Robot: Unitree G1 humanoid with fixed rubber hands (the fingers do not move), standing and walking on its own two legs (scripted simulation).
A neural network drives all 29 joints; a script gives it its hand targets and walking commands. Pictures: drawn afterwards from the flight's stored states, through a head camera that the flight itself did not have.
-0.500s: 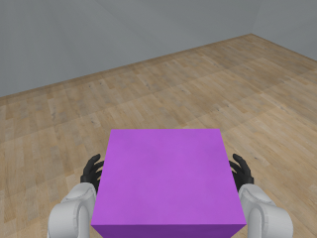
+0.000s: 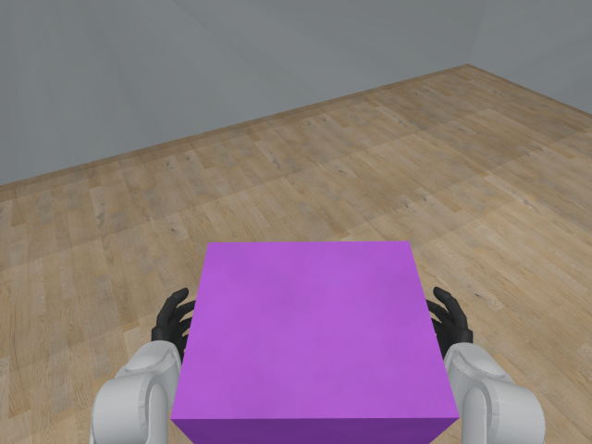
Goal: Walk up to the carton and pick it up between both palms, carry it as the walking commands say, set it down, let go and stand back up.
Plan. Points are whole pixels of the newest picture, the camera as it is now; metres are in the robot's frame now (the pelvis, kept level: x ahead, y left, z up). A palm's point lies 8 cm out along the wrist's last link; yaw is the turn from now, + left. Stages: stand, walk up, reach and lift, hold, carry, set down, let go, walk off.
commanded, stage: carry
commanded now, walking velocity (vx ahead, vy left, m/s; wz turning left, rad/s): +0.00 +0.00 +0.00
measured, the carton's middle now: (308, 366) +0.25 +0.00 +0.00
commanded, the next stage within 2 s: hold in 0.12 s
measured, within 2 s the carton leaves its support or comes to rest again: neither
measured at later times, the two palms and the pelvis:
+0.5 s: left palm (168, 310) +0.31 +0.19 +0.05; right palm (425, 306) +0.30 -0.16 +0.07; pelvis +0.03 +0.01 +0.01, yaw -3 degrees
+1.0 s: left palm (175, 334) +0.31 +0.20 -0.02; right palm (405, 323) +0.32 -0.15 -0.01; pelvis +0.02 +0.00 +0.01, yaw -3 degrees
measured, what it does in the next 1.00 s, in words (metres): stands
